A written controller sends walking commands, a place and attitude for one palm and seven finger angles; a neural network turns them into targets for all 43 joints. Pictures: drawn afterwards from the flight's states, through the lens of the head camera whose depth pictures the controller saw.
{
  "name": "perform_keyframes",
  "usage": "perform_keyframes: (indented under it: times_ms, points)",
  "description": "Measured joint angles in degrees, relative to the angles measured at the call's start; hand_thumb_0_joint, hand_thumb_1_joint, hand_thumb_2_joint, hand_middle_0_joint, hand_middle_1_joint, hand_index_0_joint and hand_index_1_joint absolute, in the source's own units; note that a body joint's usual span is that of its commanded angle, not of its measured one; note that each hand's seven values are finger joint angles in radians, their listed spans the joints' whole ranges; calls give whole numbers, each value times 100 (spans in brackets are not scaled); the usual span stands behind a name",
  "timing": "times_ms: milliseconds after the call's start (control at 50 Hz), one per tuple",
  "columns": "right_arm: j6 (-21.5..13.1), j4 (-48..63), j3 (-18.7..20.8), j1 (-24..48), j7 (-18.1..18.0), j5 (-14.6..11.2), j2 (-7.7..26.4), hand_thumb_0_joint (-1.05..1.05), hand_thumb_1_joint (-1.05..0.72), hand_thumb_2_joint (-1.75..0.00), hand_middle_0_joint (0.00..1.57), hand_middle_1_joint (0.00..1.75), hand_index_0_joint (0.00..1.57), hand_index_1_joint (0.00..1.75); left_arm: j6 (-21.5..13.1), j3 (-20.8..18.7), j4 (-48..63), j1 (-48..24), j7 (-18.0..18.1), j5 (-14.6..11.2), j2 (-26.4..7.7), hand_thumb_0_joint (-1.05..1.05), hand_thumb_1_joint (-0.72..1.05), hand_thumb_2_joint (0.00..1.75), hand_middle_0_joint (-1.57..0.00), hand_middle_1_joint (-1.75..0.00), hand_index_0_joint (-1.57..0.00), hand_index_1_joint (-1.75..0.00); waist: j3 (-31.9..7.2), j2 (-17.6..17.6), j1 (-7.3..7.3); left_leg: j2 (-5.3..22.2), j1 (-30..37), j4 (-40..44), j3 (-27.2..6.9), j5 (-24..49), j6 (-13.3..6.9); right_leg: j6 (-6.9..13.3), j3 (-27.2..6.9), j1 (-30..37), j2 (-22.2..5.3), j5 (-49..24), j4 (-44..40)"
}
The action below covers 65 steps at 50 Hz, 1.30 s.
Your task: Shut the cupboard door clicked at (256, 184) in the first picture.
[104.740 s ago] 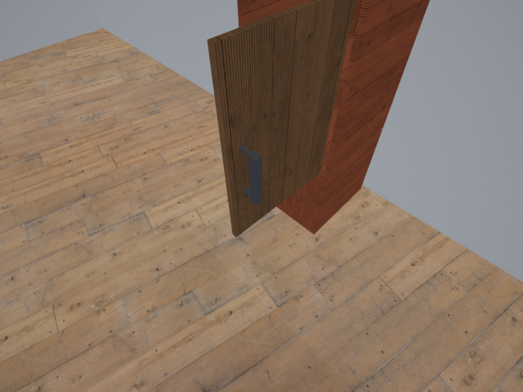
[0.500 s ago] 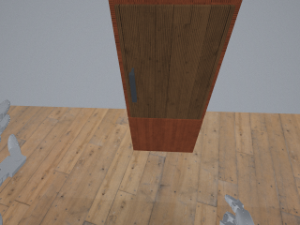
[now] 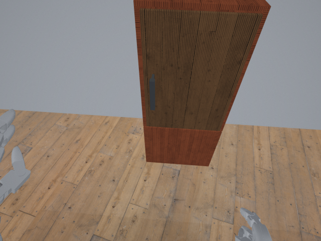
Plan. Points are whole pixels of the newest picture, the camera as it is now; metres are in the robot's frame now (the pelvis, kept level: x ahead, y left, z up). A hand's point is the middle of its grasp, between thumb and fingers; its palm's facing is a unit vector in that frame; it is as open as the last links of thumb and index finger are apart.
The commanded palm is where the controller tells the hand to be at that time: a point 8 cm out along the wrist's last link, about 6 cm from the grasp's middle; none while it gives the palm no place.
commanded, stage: stop stepping back and stand still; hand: left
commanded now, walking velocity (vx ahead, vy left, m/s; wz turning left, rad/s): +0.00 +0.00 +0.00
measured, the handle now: (152, 92) +0.73 +0.08 -0.08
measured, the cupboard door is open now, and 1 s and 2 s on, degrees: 0 0 0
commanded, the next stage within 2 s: let the arm hang, fingers relaxed in 0.46 s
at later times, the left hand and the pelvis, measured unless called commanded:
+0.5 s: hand out of the picture +0.17 +0.29 +0.16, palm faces +0.42 -0.77 -0.47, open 7.4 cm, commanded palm +0.11 +0.32 +0.18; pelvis -0.02 +0.02 +0.01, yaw +1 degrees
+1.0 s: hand out of the picture -0.05 +0.19 -0.18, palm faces +0.07 -0.98 -0.17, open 7.1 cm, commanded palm none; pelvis -0.03 +0.01 +0.00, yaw +3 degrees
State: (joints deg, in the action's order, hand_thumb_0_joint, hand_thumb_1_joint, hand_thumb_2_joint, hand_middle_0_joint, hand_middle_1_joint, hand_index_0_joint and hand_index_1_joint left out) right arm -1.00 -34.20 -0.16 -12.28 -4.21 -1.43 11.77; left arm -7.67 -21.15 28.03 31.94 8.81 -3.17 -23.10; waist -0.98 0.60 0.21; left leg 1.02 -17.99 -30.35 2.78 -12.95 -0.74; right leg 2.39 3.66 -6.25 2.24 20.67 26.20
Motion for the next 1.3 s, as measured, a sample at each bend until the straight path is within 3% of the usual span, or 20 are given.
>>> perform_keyframes:
  times_ms: [140,340,560,600,640,700,820,860,940,1160,1300]
  points:
    - [-39,1,-43,-147,-15,33,-36,1,-91,-90,20,30,21,30,-149,-262,-179,36,17,-39,-162,1,89,90,-22,-30,-22,-30,-129,94,60,-20,-30,175,-32,205,-78,-66,37,17,-4,-252,-256]
    - [-256,-136,-99,-249,-64,97,-55,1,-91,-90,20,30,21,30,-18,-8,-291,-48,17,39,124,1,89,90,-21,-30,-21,-30,23,10,-2,-169,-12,623,-31,571,-177,-152,68,-98,-140,-450,-384]
    - [-341,-152,-75,-111,-27,109,-69,1,-90,-90,20,30,21,30,-148,-183,-166,91,37,-4,-55,1,89,90,-22,-30,-21,-30,-16,76,-10,-141,-38,558,-63,492,-159,-141,87,-19,-101,-470,-533]
    - [-570,-447,-2,-2,198,88,108,1,-90,-90,20,30,21,30,-211,208,-1017,-351,-150,158,-57,1,89,90,-21,-30,-21,-30,-81,223,-92,-146,-211,339,-94,415,-170,-144,127,-164,-109,-384,-333]
    - [-466,-750,25,197,375,132,379,1,-90,-90,20,30,21,30,232,778,-2299,-941,-416,302,61,0,90,90,-21,-30,-20,-30,-95,420,-156,-169,-349,72,-99,302,-203,-156,142,-317,-146,-227,-9]
    - [-238,-1089,46,428,448,198,605,1,-90,-90,20,30,21,30,778,1487,-4286,-1462,-685,428,385,0,90,90,-20,-30,-20,-30,-61,550,-81,-209,-444,-204,-50,163,-250,-180,107,-486,-215,-4,425]
    - [106,-1523,-18,147,427,285,416,1,-91,-90,20,30,21,30,1148,2183,-6806,-1478,-833,454,1110,1,91,90,-20,-30,-20,-30,155,-35,120,-276,-276,-282,-36,82,-207,-141,104,-405,-294,214,724]
    - [203,-1732,-62,-30,408,296,293,1,-91,-90,20,30,20,30,1159,2172,-7343,-1409,-757,417,1275,1,93,90,-21,-30,-20,-30,243,-250,105,-262,-197,-212,-86,110,-181,-126,150,-299,-266,176,617]
    - [329,-2153,-105,-319,350,288,76,1,-91,-90,20,30,20,30,1092,2072,-8091,-1313,-746,400,1147,0,99,90,-21,-30,-21,-30,404,-422,-5,-209,-100,-4,-205,241,-129,-60,254,-112,-173,-13,253]
    - [307,-2737,-62,-448,232,217,-183,1,-91,-90,20,30,20,30,964,2092,-9217,-908,-743,394,1298,0,93,90,-21,-30,-20,-30,492,94,-52,-211,201,459,-112,485,-172,-102,153,138,-173,-303,-197]
    - [296,-2934,-66,-425,223,222,-315,1,-92,-90,20,30,21,30,886,2108,-9338,-977,-685,394,1441,0,91,90,-20,-30,-20,-30,377,171,-18,-240,344,582,-47,536,-177,-111,93,189,-214,-283,-159]
